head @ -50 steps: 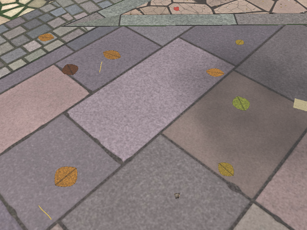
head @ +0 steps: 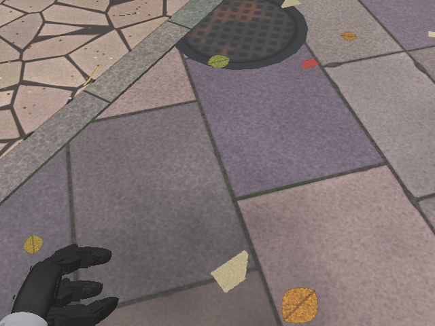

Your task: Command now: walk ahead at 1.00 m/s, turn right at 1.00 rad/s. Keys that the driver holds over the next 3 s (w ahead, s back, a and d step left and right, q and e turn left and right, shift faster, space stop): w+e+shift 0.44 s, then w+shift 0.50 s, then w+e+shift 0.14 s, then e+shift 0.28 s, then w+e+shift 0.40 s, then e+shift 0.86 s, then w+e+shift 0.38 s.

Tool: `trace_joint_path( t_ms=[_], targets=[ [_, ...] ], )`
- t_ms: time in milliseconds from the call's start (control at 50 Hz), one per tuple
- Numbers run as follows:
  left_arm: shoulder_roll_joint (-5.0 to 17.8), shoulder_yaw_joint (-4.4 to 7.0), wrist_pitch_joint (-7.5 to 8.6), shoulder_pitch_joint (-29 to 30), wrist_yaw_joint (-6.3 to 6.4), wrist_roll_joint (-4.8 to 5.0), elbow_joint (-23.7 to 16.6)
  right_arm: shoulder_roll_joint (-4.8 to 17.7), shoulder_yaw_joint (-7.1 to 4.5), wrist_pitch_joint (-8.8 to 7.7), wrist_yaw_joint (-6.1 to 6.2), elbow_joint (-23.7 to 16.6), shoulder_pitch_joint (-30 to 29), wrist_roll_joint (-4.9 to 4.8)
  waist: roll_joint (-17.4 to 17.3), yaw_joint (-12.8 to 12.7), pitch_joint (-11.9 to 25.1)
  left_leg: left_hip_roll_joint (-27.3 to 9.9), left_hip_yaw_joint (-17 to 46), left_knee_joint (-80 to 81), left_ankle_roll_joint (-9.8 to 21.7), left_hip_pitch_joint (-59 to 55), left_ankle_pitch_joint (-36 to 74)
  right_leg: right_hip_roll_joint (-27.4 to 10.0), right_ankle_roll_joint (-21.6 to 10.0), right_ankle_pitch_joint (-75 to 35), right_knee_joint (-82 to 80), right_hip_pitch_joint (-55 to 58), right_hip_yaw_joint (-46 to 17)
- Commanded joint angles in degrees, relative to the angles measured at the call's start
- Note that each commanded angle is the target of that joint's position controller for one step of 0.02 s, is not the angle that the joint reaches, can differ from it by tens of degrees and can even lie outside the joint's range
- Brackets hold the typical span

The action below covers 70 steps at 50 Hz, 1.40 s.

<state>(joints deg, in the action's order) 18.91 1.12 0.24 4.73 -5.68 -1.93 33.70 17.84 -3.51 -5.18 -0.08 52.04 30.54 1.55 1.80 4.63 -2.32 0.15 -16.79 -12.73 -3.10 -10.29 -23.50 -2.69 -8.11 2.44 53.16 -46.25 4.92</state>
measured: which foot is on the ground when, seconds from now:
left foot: down 0.00-0.10, up 0.12-0.48, down 0.50-0.90, up 0.92-1.00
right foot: up 0.00-0.10, down 0.12-0.48, up 0.50-0.90, down 0.92-1.00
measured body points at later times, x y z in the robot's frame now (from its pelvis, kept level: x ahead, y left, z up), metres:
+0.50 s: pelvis +0.50 -0.04 -0.01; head +0.53 -0.05 +0.44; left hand +0.60 +0.25 -0.12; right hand +0.64 -0.36 -0.05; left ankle +0.70 +0.04 -0.72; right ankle +0.26 -0.03 -0.71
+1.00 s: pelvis +0.89 -0.29 -0.01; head +0.91 -0.31 +0.44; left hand +1.19 -0.22 -0.10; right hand +0.70 -0.47 -0.14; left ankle +0.79 -0.03 -0.60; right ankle +0.91 -0.38 -0.72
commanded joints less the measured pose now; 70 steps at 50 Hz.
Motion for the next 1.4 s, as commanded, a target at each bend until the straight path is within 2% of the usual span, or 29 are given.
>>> trace_joint_path(
  t_ms=[20, 80, 100, 120, 140, 160, 200, 260, 320, 440, 480, 500, 520, 540, 600, 780, 860, 920, 940, 960, 1000, 1080, 1140, 1240, 1280, 1300, 1320, 1340, 1400],
  targets=[
    [0.66, -0.49, 0.53, 1.01, -0.33, 0.15, -2.23, 8.06, -0.84, -0.88, 0.85, -4.64, -3.72, -0.21, -5.3, -5.96, -3.95, -12.12, -0.77, 0.4, 2.57, 10.12, 73.34, 5.98, -2.69, -0.79, -7.36, 15.32, 7.45],
    [6.42, 2.32, 0.77, -21.92, 1.79, 0.46, 4.58, 13.35, -2.07, 1.65, 1.89, -6.73, -8.44, -0.01, -9.45, -18.25, 7.93, -16.03, 1.46, -29.65, 3.45, 11.87, 89.75, 10.18, -6.05, 7.28, -9.31, 39.95, 4.31],
    [8.92, 4.29, 0.96, -33.09, 3.22, 0.76, 8.61, 12.71, -2.03, 2.31, 1.42, -7.96, -11.15, 0.29, -6.81, -22.1, 12.07, -14.52, 2.15, -48.66, 3.85, 22.4, 72.22, 9.44, -8.07, 8.32, -15.25, 56.16, -0.9],
    [12.47, 6.05, 0.28, -28.39, 4.82, 2.11, 8.76, 7.21, -0.98, 2.32, 0.07, -9.89, -11.1, 1.1, 6.34, -15.41, 8.62, -3.87, 2.5, -69.15, 2.6, 38.92, 7.62, 2.13, -10.14, 11.29, -17.53, 61.98, -14.34],
    [18.38, 6.8, -0.7, -24.82, 4.7, -0.09, 5.23, 5.63, -0.26, 1.44, 0.34, -16.71, -8.9, -0.08, 10.62, -10.07, 17.0, 1.23, 12.18, -85.2, 0.1, 58.04, -7.3, -10.19, -21.47, 7.68, -24.98, 75.6, -45.34],
    [16.41, 7.01, -0.92, -29.18, 5.66, -0.27, 4.96, 7.66, 0.16, -0.15, 0.24, -18.49, -14.04, -0.35, 1.09, -13.09, 18.87, -0.98, 20.74, -82.62, 0.39, 62.67, -2.51, -11.97, -21.77, 16.03, -34.31, 74.35, -53.19],
    [11.49, 6.07, 0.79, -25.78, 6.51, 0.7, 7.88, 7.13, 0.79, -0.86, 0.4, -17.8, -17.42, 0.47, -7.58, -7.38, 3.15, -5.63, 21.2, -68.86, 0.67, 58.77, 0.21, -8.02, -17.14, 10.45, -38.8, 54.51, -44.58],
    [7.5, 4.08, 3.52, -21.69, 6.62, 1.31, 7.73, 6.1, 1.12, 2.69, 0.26, -16.91, -15.21, 2.88, -7.3, -1.22, -0.83, -8.37, 20.92, -57.52, -1.7, 47.64, -4.1, -1.71, -14.98, 0.31, -39.33, 35.21, -33.83],
    [8.21, 4.41, 4.99, -20.48, 5.95, 0.99, 7.61, 2.53, 2.49, 3.03, -0.78, -21.68, -25.75, 1.74, -4.99, -2.56, -3.9, -7.84, 18.14, -39.72, -2.46, 39.2, 8.83, 3.78, -12.15, 2.03, -42.93, 21.8, -28.84],
    [10.36, 5.66, 4.83, -25.94, 4.99, 1.99, 10.05, 5.06, 1.77, 2.52, -0.25, -22.45, -28.0, -0.19, 0.0, -5.99, 1.47, -1.18, 17.64, -20.11, 1.13, 24.19, 23.01, 3.54, -4.95, -21.8, -33.72, 33.06, -29.94],
    [13.33, 6.06, 4.76, -24.53, 4.94, 1.35, 10.65, 9.27, -0.43, 2.0, 0.99, -18.07, -12.06, 0.08, -1.91, 3.1, 10.57, 0.61, 15.39, -19.13, 2.93, 8.58, 15.46, 4.17, -1.99, -33.03, -13.2, 35.28, -26.35],
    [10.06, 5.07, 5.49, -22.43, 4.88, 0.92, 10.0, 12.5, -1.92, 1.68, 2.17, -15.3, 0.06, 0.89, -3.47, 8.81, 15.94, -5.22, 20.19, -20.53, 4.46, -4.37, 6.55, 6.61, -0.73, -25.18, 3.86, 27.3, -23.41],
    [-0.33, 2.51, 5.87, -27.75, 5.09, 2.68, 7.57, 17.01, -2.89, 1.11, 2.26, -14.42, 2.79, 3.3, -21.2, 4.1, 23.26, -23.61, 49.82, -12.26, 10.35, -17.07, -11.93, 13.58, 1.41, 22.78, 24.03, 10.99, -17.85],
    [2.25, 1.64, 5.73, -28.1, 5.54, 1.74, 7.26, 15.3, -3.15, 1.43, 1.26, -14.92, -3.3, 2.11, -23.14, 1.28, 21.76, -25.53, 69.09, -2.36, 12.83, -12.13, -21.06, 10.87, 0.77, 21.58, 29.08, 3.61, -15.41],
    [4.02, 1.86, 4.18, -16.45, 4.0, -0.93, 7.03, 5.4, -1.27, 1.3, 0.05, -13.11, -10.85, 1.53, -2.96, -0.53, 3.21, -17.48, 44.22, -2.46, 11.72, 8.9, -5.91, 3.21, 1.26, 12.83, 23.39, 3.95, -12.88],
    [-0.16, -1.68, 3.41, 0.56, 0.28, -0.73, -2.09, 5.3, -0.26, -1.65, -1.16, -4.96, -6.06, -0.9, -5.05, -3.89, -5.37, -11.49, 15.46, 12.75, 10.07, 23.57, 25.32, 1.93, 2.47, -0.31, -9.29, 12.35, -3.38],
    [1.37, -1.18, 3.29, -2.74, 1.5, -1.09, -0.23, 10.62, -0.86, -1.42, -0.92, -2.35, -2.42, -1.34, -7.5, -7.04, -1.28, -13.49, 10.13, 4.25, 9.38, 12.78, 66.07, 6.21, -0.85, 2.0, -15.41, 24.26, 1.89],
    [9.01, 2.54, 3.15, -32.09, 4.23, -1.37, 9.1, 11.44, -0.68, 0.5, 0.51, -3.3, -4.96, -0.71, -7.93, -21.02, 14.97, -10.53, 9.27, -39.86, 7.49, 23.47, 62.84, 4.13, -3.59, 12.26, -18.93, 59.0, -5.26],
    [14.18, 3.9, 3.11, -31.3, 5.42, -2.4, 9.29, 1.1, 1.31, 0.49, -0.81, -6.15, 0.05, -0.93, 9.37, -12.64, 20.42, -1.67, 11.09, -63.85, 6.19, 43.3, 1.35, -13.64, -7.07, 27.83, -22.53, 72.34, -31.82],
    [14.48, 4.35, 2.89, -32.13, 5.68, -0.59, 8.46, 5.75, 0.52, -0.01, -0.41, -8.84, -2.38, -1.55, 9.07, -13.64, 27.3, 1.86, 20.2, -73.65, 7.26, 50.71, -3.71, -17.49, -10.37, 29.01, -32.61, 73.95, -53.47],
    [9.58, 4.0, 3.63, -27.31, 5.9, 1.06, 11.3, 5.51, 1.0, -0.64, -0.12, -11.52, -11.79, -0.83, 1.32, -9.92, 8.29, -4.26, 19.39, -66.72, 6.97, 56.59, 5.61, -11.35, -9.64, 13.89, -35.71, 59.47, -38.7],
    [3.15, 2.55, 4.87, -24.96, 6.5, 1.31, 13.35, 2.93, 1.84, 1.74, -1.39, -12.77, -13.52, 2.27, -0.04, -2.2, 0.62, -7.51, 19.96, -53.3, 2.68, 48.05, 0.5, -4.53, -10.49, 9.56, -41.35, 38.7, -30.23],
    [5.27, 3.19, 5.51, -23.19, 6.36, 1.6, 13.27, 1.52, 2.83, 1.92, -1.73, -17.66, -24.31, 1.36, -0.95, -1.7, -6.09, -6.35, 16.5, -37.01, -0.22, 44.08, 8.38, -1.76, -9.77, -14.63, -43.89, 27.91, -23.84],
    [8.07, 5.16, 4.77, -28.28, 5.0, 2.98, 15.2, 3.19, 2.52, 1.9, -0.5, -17.68, -24.95, 0.14, -0.04, -4.36, 1.74, 2.34, 15.05, -19.77, 2.12, 21.34, 31.18, 3.41, -0.61, -27.86, -33.53, 28.45, -20.41],
    [9.86, 5.82, 4.29, -26.64, 5.57, 2.99, 14.39, 6.54, 1.22, 1.72, 1.12, -15.43, -16.39, 0.63, -0.33, 0.54, 6.19, 1.81, 16.6, -14.91, 3.33, 10.77, 33.01, 5.64, 3.09, -30.52, -17.69, 30.16, -21.49],
    [8.08, 5.45, 4.25, -25.32, 5.87, 3.33, 13.25, 9.13, 0.38, 1.07, 1.65, -13.61, -9.41, 1.47, -1.06, 3.89, 9.21, -3.54, 19.6, -13.86, 4.07, 3.05, 39.66, 8.37, 4.9, -20.51, -4.07, 26.86, -20.36],
    [0.74, 3.97, 3.72, -28.34, 6.46, 3.61, 11.17, 12.34, 0.0, 0.6, 1.79, -13.21, -4.53, 2.35, -12.46, 2.19, 16.69, -21.07, 31.26, -20.12, 7.0, -7.91, 72.22, 14.08, 5.94, 32.72, 17.96, 18.71, -13.95],
    [3.21, 4.16, 2.73, -38.3, 8.0, 5.25, 9.61, 12.25, -0.36, 1.13, 0.79, -14.66, -5.35, 1.61, -17.75, -2.22, 31.28, -35.45, 44.99, -22.96, 14.75, -15.7, 82.04, 13.04, 6.75, 37.91, 32.37, 13.72, -13.11],
    [5.8, 4.94, 0.22, -29.61, 6.23, 0.81, 10.31, 1.96, 1.65, 2.81, 1.19, -16.72, -17.9, 1.0, -8.87, -3.98, 15.89, -21.1, 32.5, -11.01, 11.57, 6.39, 29.45, 3.81, 7.18, 21.57, 25.48, 11.41, -9.53]
  ],
)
